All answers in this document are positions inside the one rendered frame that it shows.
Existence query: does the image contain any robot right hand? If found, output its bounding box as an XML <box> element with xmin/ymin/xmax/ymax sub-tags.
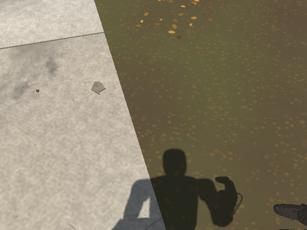
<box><xmin>273</xmin><ymin>203</ymin><xmax>307</xmax><ymax>230</ymax></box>

